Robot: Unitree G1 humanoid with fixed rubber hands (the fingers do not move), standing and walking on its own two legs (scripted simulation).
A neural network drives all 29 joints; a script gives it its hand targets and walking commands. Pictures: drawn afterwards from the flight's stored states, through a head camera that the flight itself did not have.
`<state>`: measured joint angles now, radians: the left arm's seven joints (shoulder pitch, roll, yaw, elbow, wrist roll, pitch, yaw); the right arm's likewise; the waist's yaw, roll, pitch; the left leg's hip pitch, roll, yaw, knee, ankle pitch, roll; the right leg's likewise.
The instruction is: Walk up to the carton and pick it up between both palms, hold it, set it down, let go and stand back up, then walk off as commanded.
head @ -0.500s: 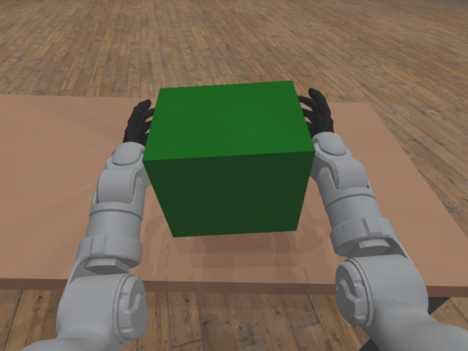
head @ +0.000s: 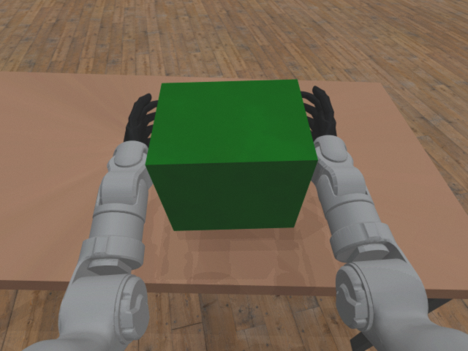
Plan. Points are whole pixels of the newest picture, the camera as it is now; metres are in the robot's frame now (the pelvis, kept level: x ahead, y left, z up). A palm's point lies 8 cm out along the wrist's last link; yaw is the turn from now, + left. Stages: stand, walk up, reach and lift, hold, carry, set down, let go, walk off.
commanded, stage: set down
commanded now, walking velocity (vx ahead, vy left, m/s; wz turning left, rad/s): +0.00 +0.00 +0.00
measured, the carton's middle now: (231, 159) +0.40 +0.01 +0.14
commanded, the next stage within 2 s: none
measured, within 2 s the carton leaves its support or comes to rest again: neither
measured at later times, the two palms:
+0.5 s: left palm (147, 159) +0.42 +0.15 +0.12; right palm (321, 150) +0.42 -0.15 +0.14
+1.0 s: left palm (155, 164) +0.43 +0.15 +0.10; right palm (319, 151) +0.44 -0.16 +0.12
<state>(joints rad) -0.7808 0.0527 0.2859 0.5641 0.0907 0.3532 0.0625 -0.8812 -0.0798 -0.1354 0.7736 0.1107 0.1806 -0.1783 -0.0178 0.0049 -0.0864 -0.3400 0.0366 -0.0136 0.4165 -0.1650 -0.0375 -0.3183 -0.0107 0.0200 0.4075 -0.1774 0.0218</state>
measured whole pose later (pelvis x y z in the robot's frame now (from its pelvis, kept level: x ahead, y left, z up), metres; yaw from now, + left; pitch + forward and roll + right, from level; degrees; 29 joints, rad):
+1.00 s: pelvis +0.02 +0.00 +0.00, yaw +0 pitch +7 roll +0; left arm -0.78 0.04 0.29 0.91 0.09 0.06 0.09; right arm -0.85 -0.07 -0.22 0.95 -0.03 0.01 -0.12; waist -0.02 0.00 -0.08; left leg -0.34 0.04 -0.01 0.42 -0.19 -0.04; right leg -0.32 -0.01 0.02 0.41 -0.20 0.02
